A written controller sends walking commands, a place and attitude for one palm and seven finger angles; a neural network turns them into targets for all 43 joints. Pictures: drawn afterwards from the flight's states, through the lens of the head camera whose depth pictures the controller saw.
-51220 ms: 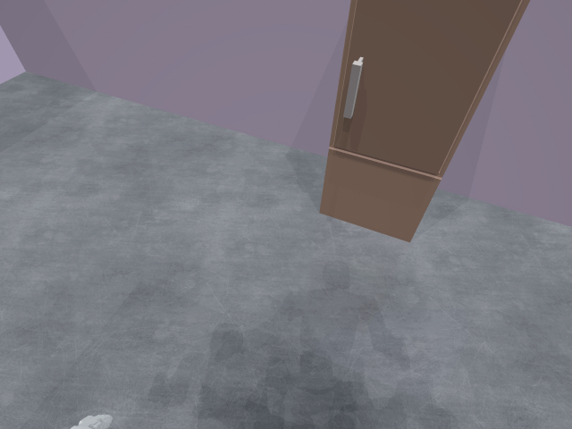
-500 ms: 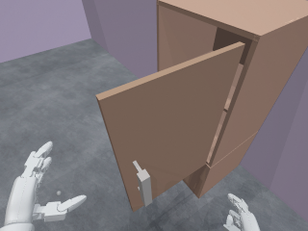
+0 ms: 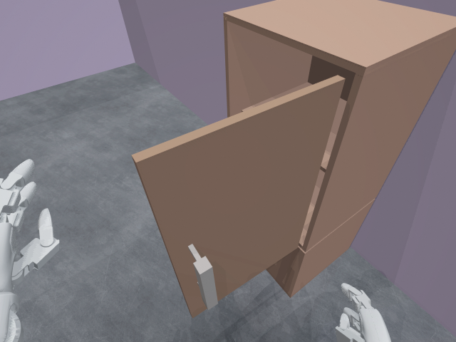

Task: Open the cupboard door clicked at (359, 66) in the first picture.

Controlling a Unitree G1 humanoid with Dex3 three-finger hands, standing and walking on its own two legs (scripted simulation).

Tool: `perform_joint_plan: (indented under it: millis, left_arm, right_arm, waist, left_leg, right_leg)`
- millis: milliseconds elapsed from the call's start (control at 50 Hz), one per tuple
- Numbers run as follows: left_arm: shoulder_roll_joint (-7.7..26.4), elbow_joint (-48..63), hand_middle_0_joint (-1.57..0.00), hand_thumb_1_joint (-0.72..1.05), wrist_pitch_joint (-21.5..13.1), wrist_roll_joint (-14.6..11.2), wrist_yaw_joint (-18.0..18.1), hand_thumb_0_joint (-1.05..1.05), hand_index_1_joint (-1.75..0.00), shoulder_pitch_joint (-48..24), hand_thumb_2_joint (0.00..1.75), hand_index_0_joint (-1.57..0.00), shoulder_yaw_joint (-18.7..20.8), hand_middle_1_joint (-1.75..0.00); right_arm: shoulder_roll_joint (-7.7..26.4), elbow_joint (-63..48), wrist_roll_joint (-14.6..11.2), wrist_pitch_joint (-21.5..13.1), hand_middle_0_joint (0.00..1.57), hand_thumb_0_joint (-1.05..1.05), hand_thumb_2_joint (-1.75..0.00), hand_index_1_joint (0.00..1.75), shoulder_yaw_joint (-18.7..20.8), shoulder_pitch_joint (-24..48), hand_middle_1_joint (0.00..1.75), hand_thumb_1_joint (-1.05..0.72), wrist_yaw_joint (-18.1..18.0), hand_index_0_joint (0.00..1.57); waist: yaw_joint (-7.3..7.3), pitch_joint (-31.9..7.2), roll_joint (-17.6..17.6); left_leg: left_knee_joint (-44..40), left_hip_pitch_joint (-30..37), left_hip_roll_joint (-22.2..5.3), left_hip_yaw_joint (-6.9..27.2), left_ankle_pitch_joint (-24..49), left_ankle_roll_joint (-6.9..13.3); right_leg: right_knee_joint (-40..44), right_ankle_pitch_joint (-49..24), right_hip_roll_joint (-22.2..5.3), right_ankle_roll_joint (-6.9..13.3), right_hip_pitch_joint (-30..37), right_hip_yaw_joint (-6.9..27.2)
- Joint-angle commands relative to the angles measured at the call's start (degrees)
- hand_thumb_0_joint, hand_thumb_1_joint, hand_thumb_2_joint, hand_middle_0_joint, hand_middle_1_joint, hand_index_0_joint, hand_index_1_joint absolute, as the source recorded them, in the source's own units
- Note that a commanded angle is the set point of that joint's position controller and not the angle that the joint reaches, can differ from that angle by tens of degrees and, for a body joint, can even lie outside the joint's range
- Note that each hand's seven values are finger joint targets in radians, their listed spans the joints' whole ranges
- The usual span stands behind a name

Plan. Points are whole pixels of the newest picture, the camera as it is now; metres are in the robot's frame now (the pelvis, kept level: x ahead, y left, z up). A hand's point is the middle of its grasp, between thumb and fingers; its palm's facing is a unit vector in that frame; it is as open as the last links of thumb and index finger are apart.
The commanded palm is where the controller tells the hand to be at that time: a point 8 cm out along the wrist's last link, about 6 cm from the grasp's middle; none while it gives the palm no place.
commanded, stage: draw the hand back to the body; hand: left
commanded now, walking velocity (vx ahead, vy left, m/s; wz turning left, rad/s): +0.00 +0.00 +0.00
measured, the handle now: (201, 277) +0.27 +0.10 -0.09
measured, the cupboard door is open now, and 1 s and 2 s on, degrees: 87 87 87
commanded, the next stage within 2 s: step back with the hand held close in 0.22 s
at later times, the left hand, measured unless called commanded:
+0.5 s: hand (46, 242) +0.18 +0.27 +0.17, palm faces +0.45 -0.77 -0.46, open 7.4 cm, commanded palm +0.12 +0.30 +0.17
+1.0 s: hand (7, 294) +0.12 +0.28 +0.15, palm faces +0.43 -0.75 -0.50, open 7.4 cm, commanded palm +0.06 +0.32 +0.17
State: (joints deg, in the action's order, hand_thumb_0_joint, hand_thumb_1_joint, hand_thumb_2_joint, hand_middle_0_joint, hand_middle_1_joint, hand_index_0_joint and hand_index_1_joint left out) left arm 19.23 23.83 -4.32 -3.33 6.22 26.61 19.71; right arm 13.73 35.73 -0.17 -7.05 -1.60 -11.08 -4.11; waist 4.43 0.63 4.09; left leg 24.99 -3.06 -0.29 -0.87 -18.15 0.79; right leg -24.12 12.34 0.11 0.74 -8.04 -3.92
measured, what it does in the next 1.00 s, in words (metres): shifts its weight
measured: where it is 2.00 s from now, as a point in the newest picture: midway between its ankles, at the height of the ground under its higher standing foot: outside the picture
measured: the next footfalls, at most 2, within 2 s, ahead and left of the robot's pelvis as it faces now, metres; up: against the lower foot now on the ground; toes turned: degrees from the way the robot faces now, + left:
none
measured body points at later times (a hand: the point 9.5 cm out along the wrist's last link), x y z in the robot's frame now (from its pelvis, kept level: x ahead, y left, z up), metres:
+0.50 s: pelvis -0.02 +0.00 +0.00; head -0.02 -0.01 +0.45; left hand +0.15 +0.31 +0.19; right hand +0.17 -0.23 -0.08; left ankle -0.05 +0.11 -0.74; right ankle +0.01 -0.11 -0.74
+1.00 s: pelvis -0.08 +0.02 -0.01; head -0.07 +0.03 +0.43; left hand +0.09 +0.32 +0.18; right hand +0.09 -0.22 -0.09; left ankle -0.05 +0.11 -0.74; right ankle +0.01 -0.11 -0.74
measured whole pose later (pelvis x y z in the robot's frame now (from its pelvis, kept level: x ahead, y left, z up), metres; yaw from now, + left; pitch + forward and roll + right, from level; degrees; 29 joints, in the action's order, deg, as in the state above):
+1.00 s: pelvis -0.08 +0.02 -0.01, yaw +0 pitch -1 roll +0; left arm 22.6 29.0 -11.7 0.8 8.3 30.0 24.8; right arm 12.7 31.8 0.1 -4.0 -0.6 -12.6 -4.8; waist 0.8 2.4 -0.8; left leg 35.2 -19.3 1.4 -2.3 -15.5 3.1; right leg -30.2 7.1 -1.3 -0.7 -22.5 -1.7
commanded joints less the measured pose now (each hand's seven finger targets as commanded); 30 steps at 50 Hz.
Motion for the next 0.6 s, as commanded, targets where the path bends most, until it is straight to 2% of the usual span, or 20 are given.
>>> perform_joint_plan:
  millis: [0,40,60,120,180,240,260,300,320,340,360,380,400,420,460,500,540,560,580]
  left_arm:
    - [11.35,12.95,-0.20,0.90,-4.23,0.20,0.82,0.00,-0.30,-4.07,0.90,-0.20,6.30,-0.30]
    - [11.89,13.68,-0.20,0.90,-4.47,0.30,1.03,0.00,-0.30,-3.98,0.90,-0.20,6.86,-0.30]
    - [12.56,13.36,-0.20,0.90,-4.33,0.34,1.10,0.00,-0.30,-3.84,0.90,-0.20,7.49,-0.30]
    - [11.41,12.07,-0.20,0.90,-4.27,0.31,1.02,0.00,-0.30,-4.19,0.90,-0.20,6.65,-0.30]
    - [10.95,11.73,-0.20,0.90,-4.54,0.36,0.92,0.00,-0.30,-4.60,0.90,-0.20,6.07,-0.30]
    - [10.45,11.18,-0.20,0.90,-4.69,0.33,0.90,0.00,-0.30,-4.22,0.90,-0.20,5.79,-0.30]
    - [10.48,10.55,-0.20,0.90,-4.58,0.37,0.82,0.00,-0.30,-4.00,0.90,-0.20,5.81,-0.30]
    - [10.66,10.87,-0.20,0.90,-4.73,0.33,0.86,0.00,-0.30,-4.27,0.90,-0.20,5.94,-0.30]
    - [12.35,11.80,-0.20,0.90,-4.95,0.45,1.19,0.00,-0.30,-10.01,0.90,-0.20,6.75,-0.30]
    - [19.09,12.87,-0.20,0.90,-7.33,0.96,1.82,0.00,-0.30,-15.01,0.90,-0.20,14.22,-0.30]
    - [18.48,10.17,-0.20,0.90,-8.17,1.42,1.59,0.00,-0.30,-14.36,0.90,-0.20,13.82,-0.30]
    - [13.54,6.60,-0.20,0.90,-7.94,1.29,1.07,0.00,-0.30,-6.52,0.90,-0.20,10.32,-0.30]
    - [11.67,7.06,-0.20,0.90,-7.97,1.33,0.78,0.00,-0.30,-2.70,0.90,-0.20,8.66,-0.30]
    - [11.19,8.88,-0.20,0.90,-8.22,1.28,0.68,0.00,-0.30,-1.25,0.90,-0.20,7.95,-0.30]
    - [12.11,10.99,-0.20,0.90,-8.44,1.26,1.00,0.00,-0.30,1.40,0.90,-0.20,8.86,-0.30]
    - [12.82,12.05,-0.20,0.90,-8.12,1.19,1.29,0.00,-0.30,3.52,0.90,-0.20,9.79,-0.30]
    - [14.19,13.95,-0.20,0.90,-8.11,1.19,1.65,0.00,-0.30,3.80,0.90,-0.20,11.07,-0.30]
    - [15.65,14.90,-0.20,0.90,-8.18,1.24,1.95,0.00,-0.30,3.46,0.90,-0.20,12.30,-0.30]
    - [15.13,14.76,-0.20,0.90,-8.14,1.21,2.06,0.00,-0.30,3.95,0.90,-0.20,12.01,-0.30]
  right_arm:
    - [5.22,-9.27,0.39,-3.26,0.20,0.00,-0.90,0.30,2.28,7.29,0.30,-0.90,-0.52,0.20]
    - [5.03,-9.19,0.44,-3.68,0.20,0.00,-0.90,0.30,2.24,7.22,0.30,-0.90,-0.59,0.20]
    - [5.20,-8.97,0.53,-3.80,0.20,0.00,-0.90,0.30,2.27,7.53,0.30,-0.90,-0.78,0.20]
    - [4.92,-8.62,0.45,-3.87,0.20,0.00,-0.90,0.30,2.23,7.46,0.30,-0.90,-0.77,0.20]
    - [4.96,-8.23,0.43,-4.28,0.20,0.00,-0.90,0.30,2.32,7.56,0.30,-0.90,-0.73,0.20]
    - [4.94,-8.06,0.45,-4.39,0.20,0.00,-0.90,0.30,2.44,7.55,0.30,-0.90,-0.65,0.20]
    - [5.04,-7.87,0.50,-4.46,0.20,0.00,-0.90,0.30,2.52,7.86,0.30,-0.90,-0.74,0.20]
    - [4.94,-7.85,0.54,-4.46,0.20,0.00,-0.90,0.30,2.45,7.86,0.30,-0.90,-0.67,0.20]
    - [5.14,-7.33,0.49,-4.49,0.20,0.00,-0.90,0.30,2.38,7.92,0.30,-0.90,-0.81,0.20]
    - [6.29,-9.60,-0.07,-3.14,0.20,0.00,-0.90,0.30,2.33,6.17,0.30,-0.90,-0.90,0.20]
    - [5.66,-8.68,0.16,-2.28,0.20,0.00,-0.90,0.30,2.29,5.98,0.30,-0.90,-1.02,0.20]
    - [5.75,-8.46,0.41,-1.59,0.20,0.00,-0.90,0.30,2.66,6.44,0.30,-0.90,-0.99,0.20]
    - [6.19,-8.93,0.62,-0.97,0.20,0.00,-0.90,0.30,2.90,6.46,0.30,-0.90,-0.75,0.20]
    - [6.45,-9.26,0.86,-0.58,0.20,0.00,-0.90,0.30,2.92,6.54,0.30,-0.90,-0.60,0.20]
    - [6.78,-9.71,0.96,0.10,0.20,0.00,-0.90,0.30,3.38,6.94,0.30,-0.90,-0.73,0.20]
    - [6.56,-10.52,0.85,1.06,0.20,0.00,-0.90,0.30,3.72,6.76,0.30,-0.90,-0.76,0.20]
    - [6.48,-11.22,0.65,1.76,0.20,0.00,-0.90,0.30,4.07,6.82,0.30,-0.90,-0.94,0.20]
    - [6.53,-11.25,0.58,1.95,0.20,0.00,-0.90,0.30,4.26,7.19,0.30,-0.90,-1.20,0.20]
    - [6.29,-11.62,0.47,2.15,0.20,0.00,-0.90,0.30,4.26,6.97,0.30,-0.90,-1.29,0.20]
  waist:
    - [0.03,-4.56,0.47]
    - [0.08,-4.82,-0.42]
    - [0.22,-4.44,0.77]
    - [-0.05,-2.50,-1.04]
    - [-0.28,-1.74,0.16]
    - [-0.19,-2.47,-2.20]
    - [-0.10,-1.72,-0.63]
    - [-0.03,-1.88,-0.76]
    - [-0.65,-2.42,-0.69]
    - [-3.36,2.21,-5.33]
    - [-3.40,2.02,-5.60]
    - [-3.73,0.61,-5.76]
    - [-3.68,-1.82,-2.61]
    - [-3.74,-3.76,-1.07]
    - [-3.46,-7.31,0.35]
    - [-3.45,-9.95,-1.63]
    - [-3.59,-10.83,-2.77]
    - [-3.34,-11.14,-1.81]
    - [-3.49,-10.79,-2.14]
  left_leg:
    - [-4.49,-4.49,-0.80,0.29,16.57,0.45]
    - [-4.44,-4.21,-0.73,0.30,17.37,0.46]
    - [-4.38,-4.25,-0.69,0.11,17.40,0.45]
    - [-4.79,-4.48,-0.69,0.11,15.57,0.49]
    - [-5.18,-3.98,-0.70,0.11,14.19,0.54]
    - [-5.30,-3.82,-0.70,0.19,14.21,0.71]
    - [-5.38,-3.81,-0.68,-0.04,14.05,0.70]
    - [-5.59,-3.93,-0.60,0.00,13.72,0.71]
    - [-5.65,-3.52,-0.45,-0.10,12.73,0.75]
    - [-3.82,-8.33,-1.34,1.90,8.53,1.35]
    - [-3.06,-8.71,-0.91,2.75,7.04,1.33]
    - [-2.34,-7.54,-1.12,2.55,8.90,1.33]
    - [-2.18,-6.69,-1.27,1.89,11.25,1.30]
    - [-2.63,-7.03,-1.54,2.01,13.72,1.01]
    - [-2.91,-7.21,-2.23,2.20,19.55,0.73]
    - [-2.68,-8.22,-2.77,2.43,22.55,0.44]
    - [-2.15,-9.39,-2.87,2.59,23.01,0.37]
    - [-2.15,-9.84,-2.87,2.85,23.15,0.32]
    - [-2.32,-10.46,-3.08,3.22,23.15,0.27]
  right_leg:
    - [2.94,-10.21,-1.12,0.46,6.75,2.33]
    - [3.05,-11.03,-1.02,0.47,7.02,2.30]
    - [3.33,-11.40,-1.15,0.60,7.12,2.48]
    - [4.20,-9.39,-0.83,0.37,6.00,2.48]
    - [4.85,-7.96,-0.96,0.40,5.26,2.67]
    - [4.98,-7.62,-0.78,0.23,5.77,2.54]
    - [5.28,-7.66,-0.91,0.37,5.51,2.70]
    - [5.31,-7.34,-0.88,0.24,5.73,2.73]
    - [5.82,-6.54,-0.93,0.20,5.39,3.05]
    - [8.97,-7.29,-3.44,0.11,-0.05,8.93]
    - [9.51,-6.68,-4.90,0.63,-0.37,9.13]
    - [8.95,-7.70,-5.27,0.80,-1.30,8.79]
    - [7.80,-10.15,-5.37,0.78,-0.77,8.15]
    - [6.22,-13.02,-5.26,0.76,0.65,7.22]
    - [3.02,-18.53,-4.95,0.56,3.06,5.81]
    - [0.97,-21.21,-4.43,0.23,4.65,5.31]
    - [-0.08,-22.94,-4.40,0.13,4.70,5.70]
    - [-0.81,-23.67,-4.55,0.27,4.84,5.60]
    - [-1.43,-23.34,-4.20,0.17,4.46,5.65]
